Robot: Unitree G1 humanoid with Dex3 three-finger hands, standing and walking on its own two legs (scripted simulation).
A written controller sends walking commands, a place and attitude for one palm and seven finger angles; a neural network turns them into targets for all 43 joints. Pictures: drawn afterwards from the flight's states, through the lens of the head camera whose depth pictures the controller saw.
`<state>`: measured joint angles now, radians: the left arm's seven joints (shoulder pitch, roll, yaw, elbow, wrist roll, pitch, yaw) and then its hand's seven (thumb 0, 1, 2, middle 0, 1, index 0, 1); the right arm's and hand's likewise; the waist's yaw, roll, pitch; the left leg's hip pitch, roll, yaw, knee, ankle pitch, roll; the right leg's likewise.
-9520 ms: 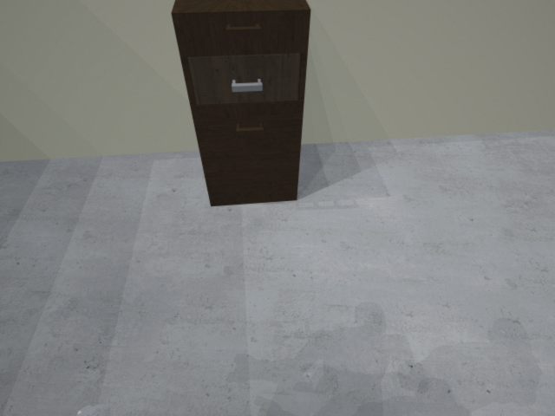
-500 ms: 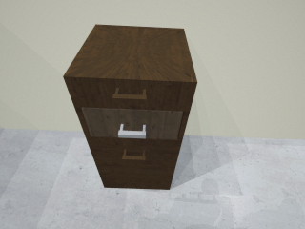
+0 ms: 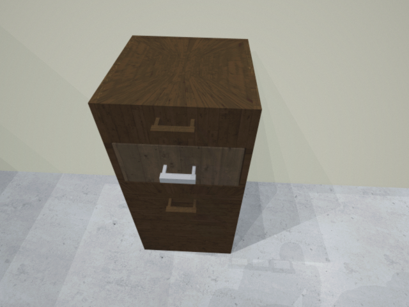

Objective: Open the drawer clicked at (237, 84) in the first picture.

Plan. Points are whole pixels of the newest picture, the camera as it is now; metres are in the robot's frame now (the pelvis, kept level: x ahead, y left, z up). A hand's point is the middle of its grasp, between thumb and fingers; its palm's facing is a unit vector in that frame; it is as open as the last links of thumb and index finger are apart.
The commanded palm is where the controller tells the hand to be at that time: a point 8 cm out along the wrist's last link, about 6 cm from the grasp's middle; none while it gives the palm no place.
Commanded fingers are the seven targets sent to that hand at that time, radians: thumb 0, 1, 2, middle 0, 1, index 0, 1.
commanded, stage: look again from close up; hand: left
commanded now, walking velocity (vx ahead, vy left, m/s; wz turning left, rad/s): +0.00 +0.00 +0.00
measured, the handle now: (178, 173) +0.52 +0.12 -0.11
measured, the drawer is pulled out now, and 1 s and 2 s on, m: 0.00 0.00 0.00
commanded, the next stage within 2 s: raise the hand with hooked fingers in 0.32 s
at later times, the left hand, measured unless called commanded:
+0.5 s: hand out of the picture +0.03 +0.15 -0.15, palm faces -0.07 -0.95 -0.31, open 7.3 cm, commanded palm +0.11 +0.18 -0.06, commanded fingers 0.00 0.78 0.85 -0.21 -0.38 -0.21 -0.38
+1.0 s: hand (119, 282) +0.18 +0.19 -0.06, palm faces +0.00 -0.09 -1.00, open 9.5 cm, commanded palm +0.18 +0.18 +0.01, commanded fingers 0.00 0.20 0.60 -0.25 -0.75 -0.25 -0.75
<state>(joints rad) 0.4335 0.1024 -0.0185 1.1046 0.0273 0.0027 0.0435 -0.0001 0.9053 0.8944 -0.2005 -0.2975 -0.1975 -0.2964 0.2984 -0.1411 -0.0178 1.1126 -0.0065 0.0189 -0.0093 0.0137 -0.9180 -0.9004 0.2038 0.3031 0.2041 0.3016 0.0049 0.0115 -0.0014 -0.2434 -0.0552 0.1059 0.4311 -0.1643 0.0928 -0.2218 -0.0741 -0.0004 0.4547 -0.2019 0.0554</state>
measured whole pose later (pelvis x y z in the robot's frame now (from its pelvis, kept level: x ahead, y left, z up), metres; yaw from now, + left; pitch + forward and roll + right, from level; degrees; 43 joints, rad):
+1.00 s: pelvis +0.04 -0.06 -0.05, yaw +3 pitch +11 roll +1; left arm 0.51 0.38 -0.03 -0.03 1.09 -0.13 0.47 0.00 0.40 0.69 -0.26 -0.61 -0.26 -0.61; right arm 0.01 -0.25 -0.03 0.45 -0.09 0.08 0.05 0.01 -0.91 -0.90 0.20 0.30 0.20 0.30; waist 0.14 0.00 -0.15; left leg -0.68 0.01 0.03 0.93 -0.43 0.00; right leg -0.65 0.02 -0.01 0.96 -0.50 -0.04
